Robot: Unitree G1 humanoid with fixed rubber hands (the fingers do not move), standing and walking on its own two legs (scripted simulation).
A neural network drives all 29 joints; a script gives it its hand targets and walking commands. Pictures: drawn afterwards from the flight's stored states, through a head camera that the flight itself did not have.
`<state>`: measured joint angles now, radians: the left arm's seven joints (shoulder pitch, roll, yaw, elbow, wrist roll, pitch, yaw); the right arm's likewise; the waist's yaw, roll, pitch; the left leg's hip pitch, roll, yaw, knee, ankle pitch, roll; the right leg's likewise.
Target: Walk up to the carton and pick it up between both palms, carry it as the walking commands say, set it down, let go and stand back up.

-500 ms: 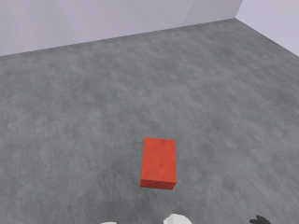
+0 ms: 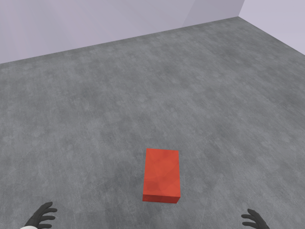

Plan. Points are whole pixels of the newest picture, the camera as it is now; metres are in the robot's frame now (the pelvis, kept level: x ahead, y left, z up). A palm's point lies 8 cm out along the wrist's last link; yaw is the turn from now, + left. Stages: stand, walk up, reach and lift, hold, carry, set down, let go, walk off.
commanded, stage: walk up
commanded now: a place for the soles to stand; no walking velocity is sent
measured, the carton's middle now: (161, 175) +0.52 -0.09 -0.70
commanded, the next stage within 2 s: none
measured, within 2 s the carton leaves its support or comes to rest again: neither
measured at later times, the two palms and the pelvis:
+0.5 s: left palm out of the picture +0.10 +0.31 -0.10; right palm out of the picture +0.08 -0.35 -0.09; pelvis +0.00 -0.02 +0.00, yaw -1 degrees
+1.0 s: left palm (84, 218) +0.16 +0.19 -0.13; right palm out of the picture +0.12 -0.45 -0.10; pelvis +0.07 -0.13 -0.02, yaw +1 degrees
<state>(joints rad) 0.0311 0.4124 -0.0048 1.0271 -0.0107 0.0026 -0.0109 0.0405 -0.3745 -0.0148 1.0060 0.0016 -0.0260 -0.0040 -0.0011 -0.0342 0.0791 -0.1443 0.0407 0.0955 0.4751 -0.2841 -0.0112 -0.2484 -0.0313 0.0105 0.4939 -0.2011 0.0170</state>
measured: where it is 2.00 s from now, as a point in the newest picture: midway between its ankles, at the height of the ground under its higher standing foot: outside the picture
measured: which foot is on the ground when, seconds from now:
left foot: down 0.00-0.68, up 0.70-0.92, down 0.94-1.00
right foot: down 0.00-0.42, up 0.44-0.68, down 0.70-1.00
